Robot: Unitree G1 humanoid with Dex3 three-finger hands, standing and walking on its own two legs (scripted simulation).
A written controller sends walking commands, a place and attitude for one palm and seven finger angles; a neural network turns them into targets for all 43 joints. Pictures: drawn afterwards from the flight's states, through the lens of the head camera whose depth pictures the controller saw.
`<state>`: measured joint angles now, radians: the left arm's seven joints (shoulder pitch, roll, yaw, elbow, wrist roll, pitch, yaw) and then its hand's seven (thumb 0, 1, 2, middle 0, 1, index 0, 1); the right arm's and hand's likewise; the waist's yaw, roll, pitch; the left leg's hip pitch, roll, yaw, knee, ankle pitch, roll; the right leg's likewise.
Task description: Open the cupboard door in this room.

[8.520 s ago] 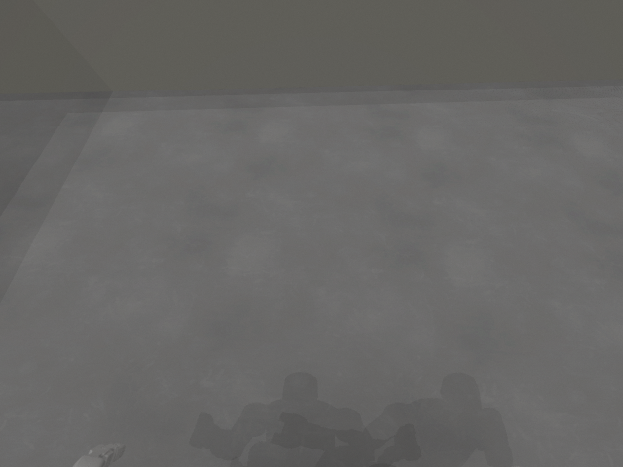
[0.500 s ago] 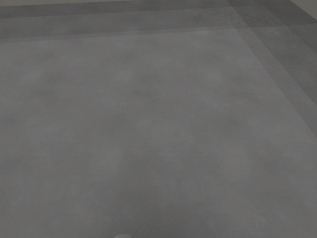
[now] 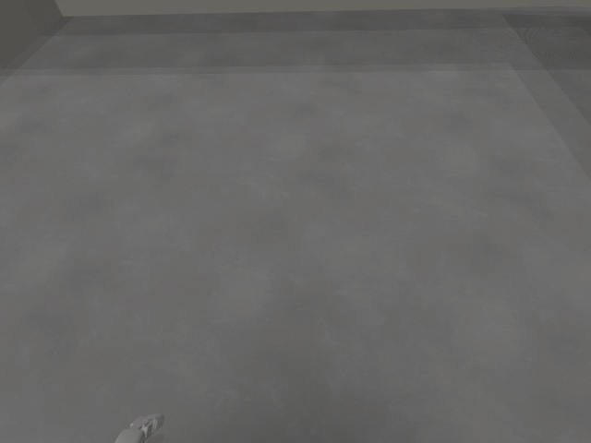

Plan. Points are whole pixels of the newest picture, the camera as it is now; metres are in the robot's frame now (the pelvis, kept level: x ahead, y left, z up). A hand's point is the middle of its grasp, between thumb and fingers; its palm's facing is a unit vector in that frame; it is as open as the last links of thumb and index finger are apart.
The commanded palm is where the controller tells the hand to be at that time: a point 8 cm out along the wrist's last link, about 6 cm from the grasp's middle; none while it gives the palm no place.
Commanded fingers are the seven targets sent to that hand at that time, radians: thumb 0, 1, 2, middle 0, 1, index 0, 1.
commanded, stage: turn or walk to find it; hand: left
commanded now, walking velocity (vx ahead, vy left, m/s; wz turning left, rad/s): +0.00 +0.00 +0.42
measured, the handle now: out of the picture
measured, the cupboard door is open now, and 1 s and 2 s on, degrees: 0 0 0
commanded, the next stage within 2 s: stand and wait in 1.90 s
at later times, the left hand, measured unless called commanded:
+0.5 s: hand out of the picture -0.06 +0.24 -0.18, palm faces +0.27 -0.93 -0.24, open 7.4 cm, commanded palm none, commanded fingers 0.00 0.90 0.90 -0.20 -0.30 -0.20 -0.30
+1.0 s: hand out of the picture -0.01 +0.21 -0.13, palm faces +0.43 -0.86 -0.29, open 7.4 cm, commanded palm none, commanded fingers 0.00 0.90 0.90 -0.20 -0.30 -0.20 -0.30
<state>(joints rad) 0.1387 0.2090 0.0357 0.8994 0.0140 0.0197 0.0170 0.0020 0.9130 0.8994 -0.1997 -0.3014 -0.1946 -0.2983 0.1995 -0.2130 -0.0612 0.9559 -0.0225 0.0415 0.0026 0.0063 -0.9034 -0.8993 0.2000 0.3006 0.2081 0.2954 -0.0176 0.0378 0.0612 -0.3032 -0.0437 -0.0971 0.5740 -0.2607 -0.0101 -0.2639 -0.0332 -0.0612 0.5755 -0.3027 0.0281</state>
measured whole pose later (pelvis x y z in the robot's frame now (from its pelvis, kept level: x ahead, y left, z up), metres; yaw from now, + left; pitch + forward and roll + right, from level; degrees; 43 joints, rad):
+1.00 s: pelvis -0.02 -0.01 +0.01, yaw +27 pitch -1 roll +2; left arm 0.15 0.17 0.02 0.89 0.02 0.01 0.02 0.00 0.91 0.90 -0.20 -0.30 -0.20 -0.30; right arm 0.22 -0.25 -0.09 0.98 -0.02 0.07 0.01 0.01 -0.91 -0.90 0.20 0.30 0.20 0.29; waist -0.03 0.06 0.07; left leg -0.46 -0.04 -0.05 1.08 -0.44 -0.03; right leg -0.24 -0.06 -0.13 0.56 -0.30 -0.03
